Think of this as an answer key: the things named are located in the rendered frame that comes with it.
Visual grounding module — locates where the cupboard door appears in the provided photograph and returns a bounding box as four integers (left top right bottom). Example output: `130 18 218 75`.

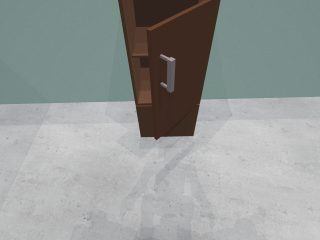
146 0 217 140

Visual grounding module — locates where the handle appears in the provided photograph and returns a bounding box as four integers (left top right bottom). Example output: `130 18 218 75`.
160 54 176 93

